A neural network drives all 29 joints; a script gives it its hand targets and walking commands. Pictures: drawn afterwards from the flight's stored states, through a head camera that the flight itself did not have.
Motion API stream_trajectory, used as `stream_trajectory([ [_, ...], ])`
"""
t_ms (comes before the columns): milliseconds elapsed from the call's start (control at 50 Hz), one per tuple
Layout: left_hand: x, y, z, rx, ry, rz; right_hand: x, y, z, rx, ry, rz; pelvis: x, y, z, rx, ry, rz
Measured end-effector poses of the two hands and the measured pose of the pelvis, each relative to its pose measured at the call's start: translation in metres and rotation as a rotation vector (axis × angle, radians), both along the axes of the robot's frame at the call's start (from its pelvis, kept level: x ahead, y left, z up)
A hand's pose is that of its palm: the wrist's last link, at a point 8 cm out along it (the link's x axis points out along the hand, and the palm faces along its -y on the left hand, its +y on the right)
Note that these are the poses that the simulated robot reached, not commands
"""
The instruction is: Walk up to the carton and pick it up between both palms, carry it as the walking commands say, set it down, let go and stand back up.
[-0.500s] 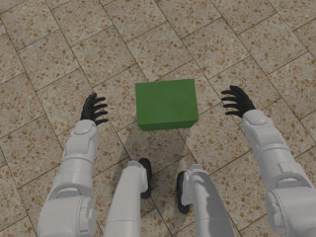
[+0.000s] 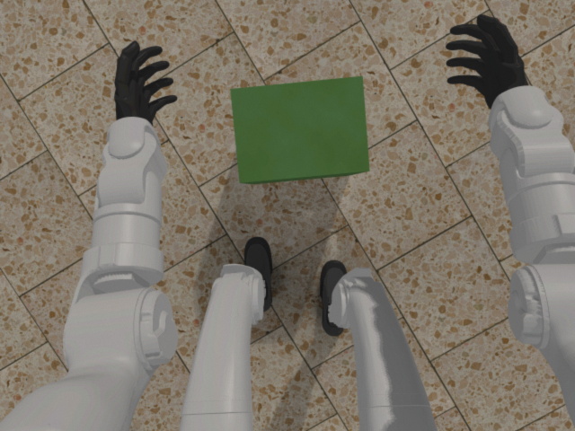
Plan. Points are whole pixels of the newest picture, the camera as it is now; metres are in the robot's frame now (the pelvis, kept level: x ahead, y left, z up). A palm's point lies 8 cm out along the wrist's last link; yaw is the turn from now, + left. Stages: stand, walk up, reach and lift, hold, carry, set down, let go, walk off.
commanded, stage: reach and lift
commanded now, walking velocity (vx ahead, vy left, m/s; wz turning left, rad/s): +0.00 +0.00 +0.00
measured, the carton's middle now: (299, 138) +0.49 -0.01 -0.53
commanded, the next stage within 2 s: none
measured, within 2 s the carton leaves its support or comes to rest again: neither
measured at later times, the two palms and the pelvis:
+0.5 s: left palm (174, 146) +0.45 +0.21 -0.29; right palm (444, 128) +0.46 -0.24 -0.28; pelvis -0.07 +0.02 -0.11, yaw -3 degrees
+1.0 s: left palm (192, 143) +0.47 +0.21 -0.41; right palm (406, 127) +0.48 -0.22 -0.41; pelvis -0.08 +0.02 -0.24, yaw -3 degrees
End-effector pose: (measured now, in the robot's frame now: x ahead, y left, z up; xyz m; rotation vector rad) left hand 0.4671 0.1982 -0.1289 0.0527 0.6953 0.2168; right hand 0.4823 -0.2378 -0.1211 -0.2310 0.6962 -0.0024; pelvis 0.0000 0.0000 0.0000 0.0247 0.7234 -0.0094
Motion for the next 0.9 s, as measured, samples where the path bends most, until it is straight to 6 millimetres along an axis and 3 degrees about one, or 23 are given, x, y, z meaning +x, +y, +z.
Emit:
stream_trajectory([
  [140,-0.002,0.001,-0.022,-0.009,0.009,0.025,-0.009,-0.004,-0.029,0.029,0.022,-0.009,-0.001,-0.001,-0.008,0.009,0.049,-0.020],
  [220,-0.007,-0.004,-0.047,-0.013,0.023,0.011,-0.016,-0.007,-0.054,0.046,0.024,-0.027,-0.007,-0.001,-0.023,0.020,0.101,-0.038],
  [360,-0.020,-0.002,-0.106,-0.001,0.043,0.001,-0.019,-0.009,-0.106,0.042,-0.006,-0.069,-0.031,0.004,-0.066,0.033,0.112,-0.065],
  [520,-0.018,0.007,-0.165,0.009,-0.034,-0.015,-0.024,0.001,-0.165,0.022,-0.046,-0.103,-0.075,0.018,-0.113,0.010,-0.148,-0.069],
  [580,-0.018,0.003,-0.189,-0.018,0.003,-0.018,-0.029,0.006,-0.188,0.035,-0.009,-0.127,-0.084,0.024,-0.140,0.002,-0.139,-0.064],
  [640,-0.014,-0.001,-0.198,-0.022,0.011,-0.025,-0.029,0.011,-0.197,0.048,0.001,-0.129,-0.090,0.029,-0.161,-0.007,-0.150,-0.060],
  [760,-0.003,0.002,-0.210,-0.034,0.007,0.002,-0.010,0.011,-0.201,0.072,-0.016,-0.133,-0.097,0.033,-0.193,-0.015,-0.178,-0.057],
  [900,-0.006,0.004,-0.256,-0.036,0.064,0.010,-0.004,0.010,-0.246,0.115,0.019,-0.144,-0.092,0.029,-0.222,-0.007,-0.174,-0.055],
])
